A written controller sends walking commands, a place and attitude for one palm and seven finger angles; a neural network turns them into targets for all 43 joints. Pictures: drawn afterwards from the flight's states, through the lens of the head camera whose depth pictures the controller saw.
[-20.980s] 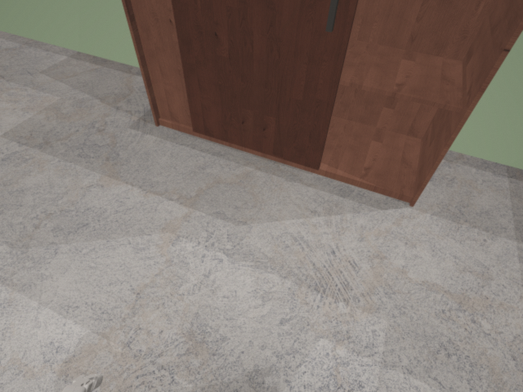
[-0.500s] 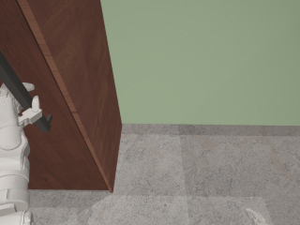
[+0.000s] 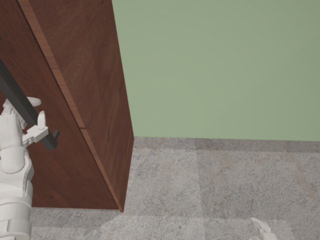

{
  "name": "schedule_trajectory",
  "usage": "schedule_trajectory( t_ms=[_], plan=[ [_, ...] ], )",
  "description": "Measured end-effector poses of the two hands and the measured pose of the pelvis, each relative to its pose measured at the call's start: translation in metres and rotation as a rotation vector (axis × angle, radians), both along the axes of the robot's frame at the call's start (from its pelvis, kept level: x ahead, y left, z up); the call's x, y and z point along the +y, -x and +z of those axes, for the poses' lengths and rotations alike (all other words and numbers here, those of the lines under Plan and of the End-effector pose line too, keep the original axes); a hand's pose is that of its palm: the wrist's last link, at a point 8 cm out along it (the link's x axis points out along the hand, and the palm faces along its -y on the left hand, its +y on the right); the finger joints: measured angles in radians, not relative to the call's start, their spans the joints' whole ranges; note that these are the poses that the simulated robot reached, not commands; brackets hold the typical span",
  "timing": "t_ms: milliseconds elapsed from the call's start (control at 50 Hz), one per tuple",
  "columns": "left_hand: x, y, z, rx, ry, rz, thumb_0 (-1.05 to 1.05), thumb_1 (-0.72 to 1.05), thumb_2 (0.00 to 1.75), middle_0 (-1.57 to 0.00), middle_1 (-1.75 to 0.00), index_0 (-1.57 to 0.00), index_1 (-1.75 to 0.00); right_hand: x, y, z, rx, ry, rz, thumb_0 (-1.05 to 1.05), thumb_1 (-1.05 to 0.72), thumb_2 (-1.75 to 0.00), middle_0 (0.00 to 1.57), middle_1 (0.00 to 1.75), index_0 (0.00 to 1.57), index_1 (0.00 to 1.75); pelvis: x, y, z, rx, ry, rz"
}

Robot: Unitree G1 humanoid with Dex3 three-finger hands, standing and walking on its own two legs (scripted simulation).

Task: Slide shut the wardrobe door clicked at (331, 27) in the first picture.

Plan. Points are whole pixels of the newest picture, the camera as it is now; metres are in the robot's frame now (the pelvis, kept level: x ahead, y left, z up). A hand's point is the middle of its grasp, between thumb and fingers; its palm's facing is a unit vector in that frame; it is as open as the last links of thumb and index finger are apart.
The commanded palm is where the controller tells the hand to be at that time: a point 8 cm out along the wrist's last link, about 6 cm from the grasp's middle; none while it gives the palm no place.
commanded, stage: stop walking and hold the door there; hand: left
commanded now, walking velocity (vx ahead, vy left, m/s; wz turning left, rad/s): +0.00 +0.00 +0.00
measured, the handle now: (28, 102) +0.37 +0.34 +0.16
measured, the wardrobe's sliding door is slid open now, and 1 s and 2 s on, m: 0.00 0.00 0.00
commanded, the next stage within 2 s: loosen the grip on the handle in 1.82 s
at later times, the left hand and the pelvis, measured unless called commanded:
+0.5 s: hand (41, 126) +0.33 +0.32 +0.12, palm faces +0.53 -0.80 -0.28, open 6.2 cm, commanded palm +0.28 +0.34 +0.12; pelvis +0.00 +0.00 +0.00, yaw +1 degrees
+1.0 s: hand (39, 128) +0.32 +0.32 +0.12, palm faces +0.30 -0.93 -0.22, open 5.8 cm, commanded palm +0.29 +0.36 +0.12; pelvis -0.08 +0.10 -0.01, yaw +1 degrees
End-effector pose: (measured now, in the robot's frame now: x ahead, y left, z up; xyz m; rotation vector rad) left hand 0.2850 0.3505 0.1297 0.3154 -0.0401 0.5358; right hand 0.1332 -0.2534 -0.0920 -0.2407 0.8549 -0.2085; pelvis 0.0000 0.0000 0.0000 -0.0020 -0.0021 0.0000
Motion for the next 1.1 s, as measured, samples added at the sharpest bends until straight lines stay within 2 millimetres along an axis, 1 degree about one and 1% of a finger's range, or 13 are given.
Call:
schedule_trajectory(
  t_ms=[120, 240, 360, 440, 520, 600, 680, 760, 840, 900, 960, 1040, 1100],
  plan=[
    [-0.001, 0.0, 0.0, -0.003, 0.01, 0.008, -0.11, 0.61, 0.84, -0.45, -1.4, -0.33, -1.38, -0.002, -0.018, 0.009, -0.042, 0.012, 0.014, 0.01, -0.9, -0.9, 0.2, 0.3, 0.2, 0.3, -0.002, -0.004, 0.0, 0.001, 0.001, 0.002],
    [-0.002, 0.0, 0.0, -0.004, 0.019, 0.021, -0.11, 0.61, 0.84, -0.44, -1.4, -0.32, -1.39, -0.001, -0.022, 0.01, -0.041, 0.008, 0.022, 0.01, -0.9, -0.9, 0.2, 0.3, 0.2, 0.3, -0.005, -0.006, 0.001, 0.001, 0.002, 0.004],
    [-0.003, 0.0, 0.0, -0.003, 0.023, 0.033, -0.11, 0.61, 0.84, -0.44, -1.39, -0.31, -1.39, 0.001, -0.016, 0.004, -0.009, -0.004, 0.022, 0.01, -0.9, -0.9, 0.2, 0.3, 0.2, 0.3, -0.007, -0.007, 0.001, 0.003, 0.003, 0.008],
    [-0.003, 0.0, 0.0, 0.001, 0.017, 0.036, -0.11, 0.61, 0.83, -0.44, -1.39, -0.31, -1.4, 0.0, -0.01, -0.001, 0.018, -0.006, 0.016, 0.01, -0.9, -0.9, 0.2, 0.3, 0.2, 0.3, -0.006, -0.004, 0.0, 0.007, 0.009, 0.014],
    [-0.001, 0.001, 0.0, 0.001, 0.003, 0.018, -0.12, 0.62, 0.82, -0.44, -1.38, -0.31, -1.4, -0.002, -0.002, -0.007, 0.047, 0.006, 0.01, 0.01, -0.9, -0.9, 0.2, 0.3, 0.2, 0.3, 0.002, 0.007, -0.003, 0.015, 0.019, 0.027],
    [0.002, 0.0, -0.001, -0.008, -0.001, -0.036, -0.13, 0.63, 0.81, -0.45, -1.39, -0.33, -1.39, 0.004, 0.008, -0.009, 0.071, 0.035, 0.013, 0.01, -0.9, -0.9, 0.2, 0.3, 0.2, 0.3, 0.016, 0.023, -0.006, 0.018, 0.01, 0.045],
    [0.006, -0.001, -0.003, -0.028, 0.012, -0.106, -0.12, 0.64, 0.8, -0.45, -1.39, -0.34, -1.39, 0.02, 0.022, -0.008, 0.069, 0.058, 0.007, 0.01, -0.9, -0.9, 0.2, 0.3, 0.2, 0.3, 0.037, 0.04, -0.009, 0.001, -0.015, 0.058],
    [0.007, -0.002, -0.004, -0.041, 0.034, -0.154, -0.1, 0.67, 0.8, -0.45, -1.4, -0.34, -1.39, 0.049, 0.038, -0.01, 0.046, 0.021, -0.006, 0.01, -0.91, -0.9, 0.2, 0.3, 0.2, 0.3, 0.057, 0.052, -0.009, -0.006, -0.014, 0.02],
    [0.007, -0.002, -0.004, -0.038, 0.058, -0.173, -0.09, 0.69, 0.78, -0.45, -1.4, -0.33, -1.39, 0.082, 0.053, -0.019, 0.048, -0.052, 0.025, 0.01, -0.9, -0.9, 0.2, 0.3, 0.2, 0.3, 0.068, 0.059, -0.009, -0.012, 0.0, 0.005],
    [0.008, -0.002, -0.004, -0.044, 0.049, -0.188, -0.09, 0.7, 0.77, -0.45, -1.4, -0.31, -1.39, 0.101, 0.06, -0.032, 0.062, -0.096, 0.065, 0.01, -0.9, -0.9, 0.2, 0.3, 0.2, 0.3, 0.075, 0.065, -0.015, -0.012, -0.005, -0.002],
    [0.01, -0.003, -0.004, -0.042, 0.051, -0.218, -0.1, 0.69, 0.76, -0.45, -1.4, -0.31, -1.39, 0.114, 0.069, -0.037, 0.094, -0.104, 0.067, 0.01, -0.9, -0.9, 0.2, 0.3, 0.2, 0.3, 0.09, 0.073, -0.013, -0.015, -0.005, 0.007],
    [0.016, -0.005, -0.005, -0.055, 0.064, -0.287, -0.09, 0.68, 0.77, -0.45, -1.4, -0.34, -1.39, 0.128, 0.081, -0.033, 0.137, -0.062, 0.062, 0.01, -0.9, -0.9, 0.2, 0.3, 0.2, 0.3, 0.113, 0.078, -0.009, -0.017, -0.043, 0.022],
    [0.02, -0.008, -0.007, -0.093, 0.092, -0.35, -0.08, 0.66, 0.78, -0.45, -1.4, -0.37, -1.4, 0.138, 0.085, -0.032, 0.133, -0.015, 0.041, 0.01, -0.9, -0.9, 0.2, 0.3, 0.2, 0.3, 0.137, 0.08, -0.015, -0.015, -0.054, 0.031]
  ],
)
